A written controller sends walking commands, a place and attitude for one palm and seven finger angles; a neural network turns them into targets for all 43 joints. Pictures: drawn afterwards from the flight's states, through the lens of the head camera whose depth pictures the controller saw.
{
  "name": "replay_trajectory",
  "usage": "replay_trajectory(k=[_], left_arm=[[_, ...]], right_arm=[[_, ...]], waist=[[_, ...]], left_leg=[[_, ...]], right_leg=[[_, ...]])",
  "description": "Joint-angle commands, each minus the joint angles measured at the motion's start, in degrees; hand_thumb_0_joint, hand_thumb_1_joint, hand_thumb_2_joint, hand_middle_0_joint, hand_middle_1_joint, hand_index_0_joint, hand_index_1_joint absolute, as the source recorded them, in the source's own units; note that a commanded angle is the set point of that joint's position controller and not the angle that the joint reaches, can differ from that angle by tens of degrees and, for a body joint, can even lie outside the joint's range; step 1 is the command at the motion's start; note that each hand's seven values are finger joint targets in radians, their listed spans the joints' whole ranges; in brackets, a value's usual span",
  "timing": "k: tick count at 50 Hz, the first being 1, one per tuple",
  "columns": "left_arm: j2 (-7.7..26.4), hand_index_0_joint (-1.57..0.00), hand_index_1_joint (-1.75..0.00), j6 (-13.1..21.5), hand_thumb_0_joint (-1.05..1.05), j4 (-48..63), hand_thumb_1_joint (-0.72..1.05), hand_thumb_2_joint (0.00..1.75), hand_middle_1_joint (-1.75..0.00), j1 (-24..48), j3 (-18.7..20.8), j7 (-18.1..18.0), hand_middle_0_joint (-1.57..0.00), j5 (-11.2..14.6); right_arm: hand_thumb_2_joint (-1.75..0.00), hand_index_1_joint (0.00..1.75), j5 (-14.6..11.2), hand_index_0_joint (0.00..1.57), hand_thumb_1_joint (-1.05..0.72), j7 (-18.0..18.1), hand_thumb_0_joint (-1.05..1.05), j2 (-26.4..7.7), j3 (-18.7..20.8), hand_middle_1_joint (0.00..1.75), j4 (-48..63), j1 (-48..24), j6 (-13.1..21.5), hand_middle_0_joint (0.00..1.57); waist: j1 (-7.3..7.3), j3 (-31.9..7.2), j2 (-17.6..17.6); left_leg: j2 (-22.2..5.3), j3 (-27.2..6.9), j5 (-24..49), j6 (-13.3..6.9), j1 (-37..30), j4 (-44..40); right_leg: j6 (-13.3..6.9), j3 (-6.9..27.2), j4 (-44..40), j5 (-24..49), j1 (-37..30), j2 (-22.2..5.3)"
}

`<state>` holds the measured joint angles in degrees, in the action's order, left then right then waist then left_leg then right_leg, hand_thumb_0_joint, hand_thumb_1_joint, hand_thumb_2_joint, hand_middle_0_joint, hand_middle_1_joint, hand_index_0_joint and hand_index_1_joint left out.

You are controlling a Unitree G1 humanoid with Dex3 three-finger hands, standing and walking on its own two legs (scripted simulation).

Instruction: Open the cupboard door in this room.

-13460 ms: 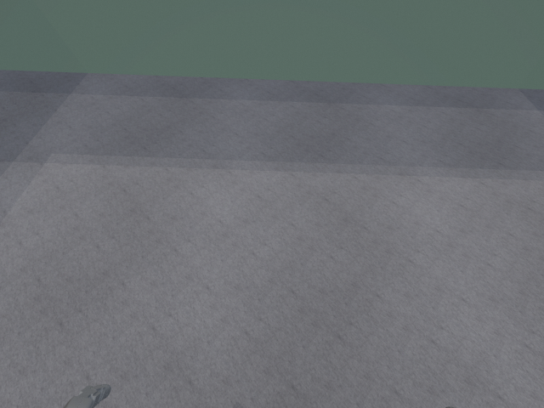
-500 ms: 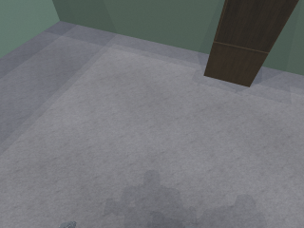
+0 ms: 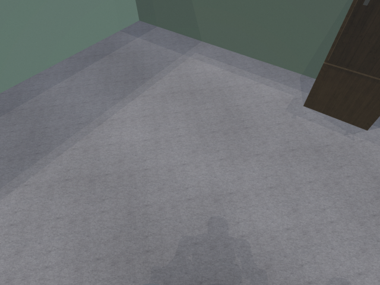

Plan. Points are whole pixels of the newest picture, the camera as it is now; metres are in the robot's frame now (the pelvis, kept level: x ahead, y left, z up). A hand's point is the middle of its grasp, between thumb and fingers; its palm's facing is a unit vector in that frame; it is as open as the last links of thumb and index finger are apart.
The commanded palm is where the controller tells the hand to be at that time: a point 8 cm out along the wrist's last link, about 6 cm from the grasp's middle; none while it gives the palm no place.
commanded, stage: stand and wait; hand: left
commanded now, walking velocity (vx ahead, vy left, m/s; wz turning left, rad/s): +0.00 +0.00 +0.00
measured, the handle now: out of the picture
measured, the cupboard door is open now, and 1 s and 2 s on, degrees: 0 0 0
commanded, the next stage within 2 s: turn or walk to find it in 0.46 s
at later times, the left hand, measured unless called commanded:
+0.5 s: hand out of the picture -0.01 +0.19 -0.17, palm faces +0.03 -0.98 -0.20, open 7.4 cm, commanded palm none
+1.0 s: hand out of the picture +0.05 +0.19 -0.17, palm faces -0.14 -0.94 -0.31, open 7.4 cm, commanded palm none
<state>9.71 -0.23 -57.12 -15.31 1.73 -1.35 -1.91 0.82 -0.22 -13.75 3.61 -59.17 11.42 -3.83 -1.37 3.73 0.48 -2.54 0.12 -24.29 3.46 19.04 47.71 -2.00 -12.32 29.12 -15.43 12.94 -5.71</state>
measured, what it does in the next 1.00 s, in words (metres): steps on the spot: left foot, then right foot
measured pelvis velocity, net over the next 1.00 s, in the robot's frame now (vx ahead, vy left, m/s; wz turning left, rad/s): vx -0.04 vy -0.01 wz -0.19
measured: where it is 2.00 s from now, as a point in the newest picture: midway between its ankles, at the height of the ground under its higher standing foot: outside the picture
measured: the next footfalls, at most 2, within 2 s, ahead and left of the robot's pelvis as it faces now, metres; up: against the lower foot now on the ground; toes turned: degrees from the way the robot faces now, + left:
left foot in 0.08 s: +0.01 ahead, +0.15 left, +0.00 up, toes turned +3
right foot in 0.34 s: +0.01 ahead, -0.10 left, +0.00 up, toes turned -14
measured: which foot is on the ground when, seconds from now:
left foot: up 0.00-0.06, down 0.08-0.94, up 0.96-1.00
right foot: down 0.00-0.10, up 0.12-0.32, down 0.34-1.00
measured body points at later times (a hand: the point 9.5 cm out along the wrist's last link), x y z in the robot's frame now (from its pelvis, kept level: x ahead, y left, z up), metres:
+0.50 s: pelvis -0.02 +0.02 +0.00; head -0.03 +0.01 +0.45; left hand -0.01 +0.24 -0.16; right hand +0.03 -0.21 -0.16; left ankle -0.03 +0.14 -0.74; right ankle -0.01 -0.10 -0.74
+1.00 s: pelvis -0.04 -0.01 -0.02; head -0.01 -0.06 +0.42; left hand +0.05 +0.23 -0.15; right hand -0.05 -0.26 -0.20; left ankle -0.03 +0.14 -0.72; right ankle -0.03 -0.09 -0.74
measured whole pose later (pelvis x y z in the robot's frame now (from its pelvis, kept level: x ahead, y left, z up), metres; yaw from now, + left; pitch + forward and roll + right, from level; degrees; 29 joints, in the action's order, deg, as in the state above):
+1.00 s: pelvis -0.04 -0.01 -0.02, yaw -11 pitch -1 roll +2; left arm 11.0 -1.2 -58.0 -12.0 3.9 -0.6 -1.7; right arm 0.9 1.5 -11.9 4.1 -60.0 12.0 -2.6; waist 0.1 5.0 3.3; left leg -6.6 6.4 -27.5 2.0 19.2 48.1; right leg -3.8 -3.9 41.3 -20.5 20.4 0.3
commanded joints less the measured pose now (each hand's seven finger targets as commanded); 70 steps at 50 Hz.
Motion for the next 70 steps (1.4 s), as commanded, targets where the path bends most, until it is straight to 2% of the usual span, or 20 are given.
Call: replay_trajectory(k=[1, 3, 4, 5, 6, 7, 13, 17, 21, 36, 40, 43, 46, 47, 48, 50, 54, 63, 67, 70], left_arm=[[11.41, -0.20, -0.30, 0.85, 0.00, 0.26, 0.90, 0.90, -0.30, -1.64, 2.29, -0.47, -0.20, 0.54], [8.56, -0.20, -0.30, 0.40, 0.00, -0.25, 0.90, 0.90, -0.30, -1.42, 1.59, -0.55, -0.20, 1.44], [5.59, -0.20, -0.30, 0.14, 0.00, 0.09, 0.90, 0.90, -0.30, -3.11, 0.74, -0.33, -0.20, 1.76], [4.53, -0.20, -0.30, -0.16, 0.00, -0.24, 0.90, 0.90, -0.30, -1.63, 0.13, -0.45, -0.20, 1.57], [4.11, -0.20, -0.30, -0.35, 0.00, -0.53, 0.90, 0.90, -0.30, -1.18, -0.05, -0.35, -0.20, 1.45], [4.12, -0.20, -0.30, -0.96, 0.00, -1.66, 0.90, 0.90, -0.30, -0.31, -0.09, -0.32, -0.20, 1.31], [3.10, -0.20, -0.30, -0.50, 0.00, -5.27, 0.90, 0.90, -0.30, -2.35, -0.66, 0.09, -0.20, 1.08], [5.05, -0.20, -0.30, 0.58, 0.00, -7.42, 0.90, 0.90, -0.30, -5.15, -0.89, -0.43, -0.20, 0.84], [5.13, -0.20, -0.30, 0.76, 0.00, -7.17, 0.90, 0.90, -0.30, -2.33, -1.09, -0.34, -0.20, 1.03], [7.83, -0.20, -0.30, -1.76, 0.00, -1.41, 0.90, 0.90, -0.30, 1.72, 3.00, 0.80, -0.20, 0.82], [6.35, -0.20, -0.30, -2.12, 0.00, 0.50, 0.90, 0.90, -0.30, 1.82, 3.34, 1.33, -0.20, 0.65], [4.77, -0.20, -0.30, -2.36, 0.00, 1.92, 0.90, 0.90, -0.30, 1.44, 3.30, 1.72, -0.20, 0.45], [5.51, -0.20, -0.30, -0.89, 0.00, 0.54, 0.90, 0.90, -0.30, -3.75, 3.40, 1.54, -0.20, 0.29], [10.67, -0.20, -0.30, 0.09, 0.00, -0.25, 0.90, 0.90, -0.30, -6.20, 3.95, 0.87, -0.20, -0.36], [13.18, -0.20, -0.30, 0.21, 0.00, -0.81, 0.90, 0.90, -0.30, -8.10, 3.71, 0.27, -0.20, 0.46], [11.05, -0.20, -0.30, 0.26, 0.00, 0.63, 0.90, 0.90, -0.30, -2.46, 3.22, -0.25, -0.20, 0.69], [8.87, -0.20, -0.30, 0.79, 0.00, 1.97, 0.90, 0.90, -0.30, 1.85, 2.45, -0.37, -0.20, 0.83], [9.92, -0.20, -0.30, 1.97, 0.00, -0.69, 0.90, 0.90, -0.30, -1.33, 1.95, -0.47, -0.20, 0.49], [9.15, -0.20, -0.30, 1.36, 0.00, -1.74, 0.90, 0.90, -0.30, 0.21, 1.68, -0.74, -0.20, 1.33], [6.56, -0.20, -0.30, 0.33, 0.00, -0.66, 0.90, 0.90, -0.30, 0.49, 1.21, -0.55, -0.20, 1.44]], right_arm=[[-0.90, 0.30, -0.40, 0.20, -0.90, 0.72, 0.00, -0.23, -0.77, 0.30, 2.56, 2.02, 2.74, 0.20], [-0.90, 0.30, -0.38, 0.20, -0.90, 0.80, 0.00, -2.87, -0.50, 0.30, 0.97, 5.30, 4.05, 0.20], [-0.90, 0.30, -0.03, 0.20, -0.90, 1.17, 0.00, -6.45, 0.02, 0.30, 1.30, 4.51, 4.53, 0.20], [-0.90, 0.30, 0.08, 0.20, -0.90, 1.44, 0.00, -7.40, 0.00, 0.30, 1.45, 3.19, 4.15, 0.20], [-0.90, 0.30, 0.36, 0.20, -0.90, 2.00, 0.00, -6.92, -0.27, 0.30, 1.15, 1.98, 4.10, 0.20], [-0.90, 0.30, 0.32, 0.20, -0.90, 2.51, 0.00, -5.58, -0.75, 0.30, 0.60, 0.82, 4.46, 0.20], [-0.90, 0.30, 0.05, 0.20, -0.90, 2.80, 0.00, -3.78, -0.84, 0.30, -0.68, 0.60, 4.70, 0.20], [-0.90, 0.30, -0.78, 0.20, -0.90, 2.30, 0.00, -1.26, -1.08, 0.30, -1.39, 1.12, 4.62, 0.20], [-0.90, 0.30, -0.34, 0.20, -0.90, 2.05, 0.00, -0.61, -1.30, 0.30, -2.43, 2.45, 4.12, 0.20], [-0.90, 0.30, 0.21, 0.20, -0.90, 2.66, 0.00, -2.78, 0.67, 0.30, -0.13, 4.09, 3.10, 0.20], [-0.90, 0.30, 0.29, 0.20, -0.90, 2.59, 0.00, -5.66, 1.82, 0.30, 1.90, 2.91, 3.38, 0.20], [-0.90, 0.30, 0.45, 0.20, -0.90, 2.43, 0.00, -6.77, 2.43, 0.30, 3.04, 1.45, 3.91, 0.20], [-0.90, 0.30, 0.71, 0.20, -0.90, 2.27, 0.00, -6.06, 2.16, 0.30, 3.24, 0.11, 3.47, 0.20], [-0.90, 0.30, 0.12, 0.20, -0.90, 2.17, 0.00, -2.38, 1.67, 0.30, 4.31, 1.09, 3.15, 0.20], [-0.90, 0.30, -0.30, 0.20, -0.90, 2.04, 0.00, -0.44, 0.81, 0.30, 6.05, -1.98, 2.64, 0.20], [-0.90, 0.30, -0.21, 0.20, -0.90, 1.97, 0.00, -1.28, 0.76, 0.30, 4.15, 0.12, 1.72, 0.20], [-0.90, 0.30, 0.10, 0.20, -0.90, 1.43, 0.00, -1.56, 0.62, 0.30, 1.53, 2.41, 2.00, 0.20], [-0.90, 0.30, -0.54, 0.20, -0.90, 1.38, 0.00, -0.63, -0.71, 0.30, 1.52, -0.99, 3.39, 0.20], [-0.90, 0.30, -0.56, 0.20, -0.90, 1.42, 0.00, -0.48, -1.26, 0.30, -0.59, 2.76, 3.69, 0.20], [-0.90, 0.30, 0.06, 0.20, -0.90, 1.38, 0.00, -5.02, -0.76, 0.30, 0.07, 1.65, 3.82, 0.20]], waist=[[0.43, -5.92, -9.68], [1.97, -8.26, -0.57], [1.23, -8.57, 10.18], [1.42, -5.42, 12.43], [1.24, -3.03, 10.45], [1.35, -2.04, 15.74], [0.81, -1.63, 6.02], [0.65, -1.74, -1.21], [1.61, 2.82, -6.65], [0.97, 0.45, 0.79], [0.69, -1.59, 8.30], [0.25, -3.36, 11.20], [-2.21, -3.95, 3.86], [-2.31, -4.66, -13.83], [-3.34, -2.60, -18.65], [-0.64, -2.10, -13.23], [1.53, -5.17, -6.94], [-0.71, -6.26, -7.48], [0.96, -5.69, -6.14], [0.19, -2.66, 6.40]], left_leg=[[1.12, 3.87, 6.70, -0.87, -5.92, -16.91], [-3.39, -0.75, 19.52, -2.38, -16.76, -27.88], [-12.27, -10.82, 28.93, -6.34, -18.89, -28.21], [-16.73, -13.11, 32.53, -10.44, -14.31, -30.70], [-16.38, -11.11, 33.60, -11.68, -12.29, -31.17], [-15.05, -10.39, 34.40, -11.66, -10.06, -32.56], [-10.17, -4.12, 39.90, -9.99, -12.95, -28.29], [-4.51, -1.51, 22.72, -5.09, -8.99, -24.81], [-3.46, -0.53, 13.38, -3.92, -9.94, -27.39], [-7.26, 1.67, 1.35, -4.86, -5.67, -23.54], [-14.50, -3.06, -1.27, -7.93, -3.89, -28.81], [-19.41, -2.54, 12.76, -11.90, -5.79, -28.15], [-13.57, 5.27, 19.01, -7.05, -1.76, -13.16], [-5.29, 9.99, 5.59, -2.46, 7.27, 1.75], [-0.57, 4.69, -11.25, -1.45, 11.54, 9.91], [-2.46, -1.50, -6.51, -2.45, 9.88, 14.58], [-1.49, -1.69, 2.40, -1.67, 8.82, 15.81], [-0.20, 0.28, 1.13, -1.43, 0.21, -9.66], [-0.71, 0.35, 13.04, -1.90, -8.46, -22.76], [-10.49, -10.18, 24.53, -7.32, -8.42, -26.44]], right_leg=[[-4.51, 11.25, -6.10, 21.19, -4.83, -11.35], [0.27, 7.85, 1.31, 12.79, 1.24, -6.54], [3.26, 5.28, 5.28, 2.38, 7.04, -2.06], [4.11, 5.50, 9.47, -11.30, 7.30, -0.18], [4.11, 7.48, 12.53, -13.50, 7.80, -0.15], [4.26, 8.58, 15.27, -14.17, 7.07, -0.76], [4.76, 8.39, 5.49, -5.63, 3.34, 0.35], [3.48, 12.64, -7.42, 13.01, -3.84, -2.46], [2.22, 13.57, -9.06, 5.51, 2.77, -2.59], [-0.25, 18.59, -3.56, -1.92, 8.71, 0.64], [1.26, 12.82, 9.86, -0.72, 9.19, 4.93], [2.67, 8.93, 20.97, -9.79, 10.30, 4.57], [2.12, 10.09, 3.14, 4.41, 0.04, 2.83], [-1.30, 27.84, -6.15, 18.78, -5.09, -7.71], [-6.47, 37.49, -10.71, 29.63, -2.53, -15.44], [-7.41, 33.75, -13.48, 15.89, 1.39, -12.89], [-5.71, 25.09, -10.72, 19.51, -2.90, -7.77], [-7.46, 21.02, -9.87, 25.50, -8.18, -8.18], [-3.64, 17.80, -6.19, 22.14, -4.36, -7.48], [2.18, 9.65, -0.72, 4.85, 2.76, 0.21]])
